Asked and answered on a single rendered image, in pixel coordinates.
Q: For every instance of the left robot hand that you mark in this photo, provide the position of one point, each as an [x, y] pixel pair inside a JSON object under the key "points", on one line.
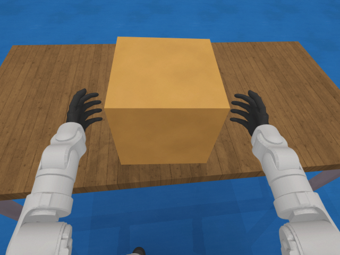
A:
{"points": [[77, 109]]}

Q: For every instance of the table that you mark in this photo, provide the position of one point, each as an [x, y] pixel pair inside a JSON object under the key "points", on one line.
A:
{"points": [[38, 82]]}

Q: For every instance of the robot right upper arm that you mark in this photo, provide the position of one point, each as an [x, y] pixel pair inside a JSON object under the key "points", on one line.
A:
{"points": [[314, 237]]}

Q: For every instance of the left robot forearm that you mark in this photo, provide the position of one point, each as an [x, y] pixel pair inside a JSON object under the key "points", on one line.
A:
{"points": [[50, 198]]}

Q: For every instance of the carton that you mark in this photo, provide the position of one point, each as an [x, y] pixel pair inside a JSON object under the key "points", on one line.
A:
{"points": [[165, 102]]}

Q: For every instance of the right robot hand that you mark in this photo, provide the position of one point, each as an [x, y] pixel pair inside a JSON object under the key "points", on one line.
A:
{"points": [[256, 115]]}

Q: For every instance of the robot left upper arm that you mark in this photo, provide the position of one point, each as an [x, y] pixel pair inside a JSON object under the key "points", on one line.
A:
{"points": [[43, 238]]}

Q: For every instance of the right robot forearm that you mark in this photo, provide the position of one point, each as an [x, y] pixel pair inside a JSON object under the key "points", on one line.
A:
{"points": [[294, 197]]}

